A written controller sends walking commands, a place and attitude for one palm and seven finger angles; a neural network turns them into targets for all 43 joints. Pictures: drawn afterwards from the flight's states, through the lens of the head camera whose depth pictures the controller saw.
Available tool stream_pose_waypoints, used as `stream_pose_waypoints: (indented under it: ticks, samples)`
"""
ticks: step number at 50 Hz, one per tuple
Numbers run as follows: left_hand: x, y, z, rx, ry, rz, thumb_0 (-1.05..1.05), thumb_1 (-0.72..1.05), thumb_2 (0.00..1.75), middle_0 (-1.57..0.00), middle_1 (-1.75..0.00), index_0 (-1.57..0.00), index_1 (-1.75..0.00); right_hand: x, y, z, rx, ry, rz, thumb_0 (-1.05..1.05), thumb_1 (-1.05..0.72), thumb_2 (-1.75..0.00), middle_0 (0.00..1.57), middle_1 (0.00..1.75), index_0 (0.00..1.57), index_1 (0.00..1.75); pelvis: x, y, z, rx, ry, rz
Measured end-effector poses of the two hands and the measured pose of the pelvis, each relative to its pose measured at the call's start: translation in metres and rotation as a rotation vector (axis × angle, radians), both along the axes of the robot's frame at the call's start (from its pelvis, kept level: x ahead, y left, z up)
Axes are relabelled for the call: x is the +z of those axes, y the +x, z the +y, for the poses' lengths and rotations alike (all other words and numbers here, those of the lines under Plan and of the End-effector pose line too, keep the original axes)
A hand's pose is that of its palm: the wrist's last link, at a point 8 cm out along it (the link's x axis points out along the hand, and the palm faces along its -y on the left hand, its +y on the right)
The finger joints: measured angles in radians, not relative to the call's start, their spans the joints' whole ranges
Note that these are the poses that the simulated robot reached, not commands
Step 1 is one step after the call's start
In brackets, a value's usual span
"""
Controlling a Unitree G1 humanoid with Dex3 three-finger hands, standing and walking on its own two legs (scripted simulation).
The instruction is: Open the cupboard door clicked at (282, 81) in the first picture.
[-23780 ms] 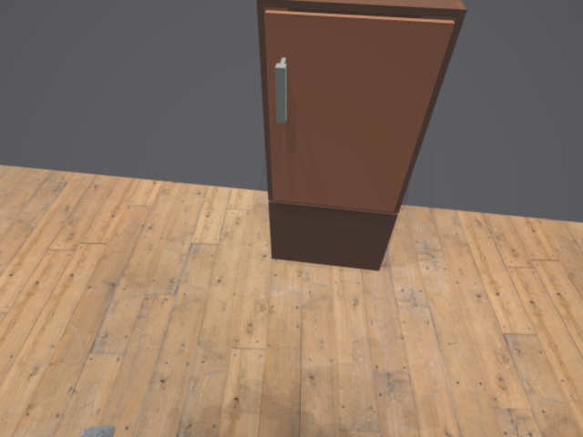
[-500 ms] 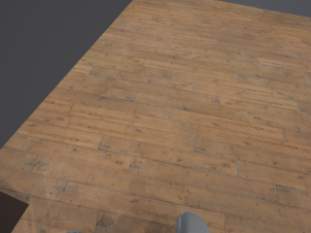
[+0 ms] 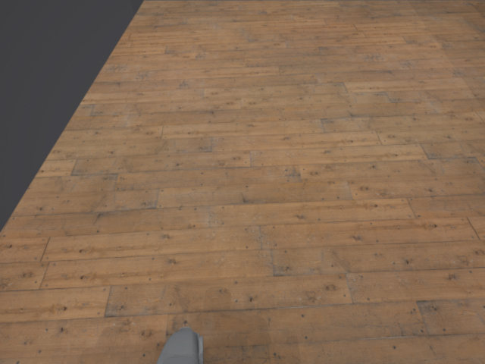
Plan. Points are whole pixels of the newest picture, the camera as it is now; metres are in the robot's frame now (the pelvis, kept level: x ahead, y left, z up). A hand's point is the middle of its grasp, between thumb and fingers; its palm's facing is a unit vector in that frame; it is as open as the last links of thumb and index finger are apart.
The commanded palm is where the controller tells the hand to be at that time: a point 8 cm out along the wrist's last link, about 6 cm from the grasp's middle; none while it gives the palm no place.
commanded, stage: walk to a spot facing it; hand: left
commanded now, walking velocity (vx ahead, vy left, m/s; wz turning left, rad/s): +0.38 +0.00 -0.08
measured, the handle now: out of the picture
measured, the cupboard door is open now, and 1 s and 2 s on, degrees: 43 43 43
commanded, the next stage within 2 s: turn to face it in 0.46 s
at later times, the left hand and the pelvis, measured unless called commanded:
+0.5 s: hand (162, 289) +0.29 +0.20 -0.18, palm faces -0.03 -0.99 -0.15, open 7.4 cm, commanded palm none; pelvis +0.27 +0.03 +0.00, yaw -7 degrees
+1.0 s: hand (206, 182) +0.57 +0.13 -0.17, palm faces +0.04 -0.99 -0.16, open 7.1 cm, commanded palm none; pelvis +0.44 -0.04 -0.01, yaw +3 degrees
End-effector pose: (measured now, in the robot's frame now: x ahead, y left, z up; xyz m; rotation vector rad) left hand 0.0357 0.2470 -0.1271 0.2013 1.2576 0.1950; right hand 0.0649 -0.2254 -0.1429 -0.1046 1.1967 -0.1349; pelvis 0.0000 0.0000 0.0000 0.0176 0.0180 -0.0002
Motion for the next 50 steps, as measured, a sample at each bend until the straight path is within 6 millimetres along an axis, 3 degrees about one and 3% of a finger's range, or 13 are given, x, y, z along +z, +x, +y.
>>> stream_pose_waypoints:
  ticks: [4, 9, 13, 15, 18, 24, 29, 34, 38, 41, 45, 50]
  samples:
    - [-0.002, -0.007, -0.004, 0.047, -0.014, 0.086, -0.01, 0.94, 0.9, -0.2, -0.3, -0.2, -0.3, 0.007, 0.087, 0.005, 0.044, 0.007, -0.108, 0.0, -0.91, -0.9, 0.2, 0.29, 0.2, 0.3, -0.001, 0.04, 0.003, -0.012, -0.006, -0.01]
    - [-0.012, -0.012, -0.017, 0.106, -0.06, 0.221, 0.0, 0.92, 0.9, -0.19, -0.3, -0.2, -0.3, 0.012, 0.18, 0.018, 0.096, 0.007, -0.176, 0.0, -0.91, -0.9, 0.2, 0.29, 0.2, 0.3, -0.007, 0.095, 0.011, -0.025, -0.008, -0.015]
    - [-0.021, -0.001, -0.023, 0.128, -0.108, 0.34, 0.01, 0.92, 0.9, -0.19, -0.3, -0.2, -0.3, 0.01, 0.241, 0.032, 0.115, -0.008, -0.21, 0.0, -0.91, -0.9, 0.2, 0.29, 0.2, 0.3, -0.017, 0.146, 0.021, -0.037, -0.001, -0.016]
    - [-0.028, 0.016, -0.022, 0.123, -0.131, 0.382, 0.01, 0.91, 0.9, -0.2, -0.3, -0.2, -0.3, 0.005, 0.257, 0.034, 0.098, -0.029, -0.225, 0.0, -0.91, -0.9, 0.2, 0.29, 0.2, 0.3, -0.024, 0.171, 0.027, -0.057, -0.016, -0.015]
    - [-0.033, 0.067, -0.015, 0.081, -0.142, 0.366, 0.01, 0.91, 0.9, -0.2, -0.3, -0.2, -0.3, 0.003, 0.251, 0.033, 0.04, -0.046, -0.175, 0.0, -0.91, -0.9, 0.2, 0.29, 0.2, 0.3, -0.022, 0.2, 0.032, -0.085, -0.002, -0.023]
    - [-0.025, 0.223, -0.003, -0.021, -0.125, 0.147, 0.01, 0.91, 0.9, -0.19, -0.3, -0.19, -0.3, 0.004, 0.195, 0.023, -0.087, -0.074, 0.089, -0.01, -0.94, -0.9, 0.2, 0.29, 0.2, 0.3, -0.004, 0.258, 0.033, -0.114, -0.002, -0.017]
    - [-0.014, 0.336, 0.006, -0.126, -0.055, 0.06, 0.03, 0.95, 0.9, -0.19, -0.3, -0.19, -0.3, 0.009, 0.157, 0.02, -0.186, -0.049, 0.28, 0.0, -0.93, -0.9, 0.2, 0.29, 0.2, 0.3, 0.0, 0.307, 0.02, -0.159, -0.009, -0.012]
    - [-0.012, 0.441, -0.017, -0.237, -0.012, -0.015, 0.02, 0.94, 0.9, -0.19, -0.29, -0.19, -0.3, 0.008, 0.14, 0.028, -0.258, 0.017, 0.445, 0.0, -0.92, -0.9, 0.2, 0.29, 0.2, 0.3, -0.007, 0.355, -0.004, -0.161, -0.009, -0.004]
    - [-0.016, 0.504, -0.049, -0.251, -0.008, -0.127, 0.01, 0.93, 0.9, -0.19, -0.29, -0.19, -0.3, 0.0, 0.153, 0.025, -0.27, 0.087, 0.558, 0.0, -0.91, -0.9, 0.2, 0.29, 0.2, 0.3, -0.019, 0.391, -0.029, -0.115, -0.003, 0.002]
    - [-0.011, 0.521, -0.069, -0.216, -0.036, -0.171, 0.01, 0.92, 0.9, -0.19, -0.29, -0.19, -0.3, -0.003, 0.194, 0.011, -0.237, 0.088, 0.539, 0.01, -0.91, -0.9, 0.2, 0.29, 0.2, 0.3, -0.015, 0.406, -0.037, -0.072, 0.001, -0.006]
    - [-0.011, 0.517, -0.085, -0.149, -0.08, -0.151, 0.01, 0.91, 0.9, -0.19, -0.3, -0.2, -0.3, -0.008, 0.283, -0.018, -0.162, 0.044, 0.381, 0.01, -0.91, -0.9, 0.2, 0.29, 0.2, 0.3, -0.007, 0.425, -0.041, -0.022, 0.001, -0.007]
    - [-0.015, 0.523, -0.07, -0.039, -0.092, -0.187, -0.03, 0.95, 0.9, -0.2, -0.3, -0.2, -0.3, -0.003, 0.404, -0.042, -0.033, -0.035, 0.148, 0.0, -0.91, -0.9, 0.2, 0.29, 0.2, 0.3, -0.009, 0.443, -0.036, 0.049, -0.018, -0.011]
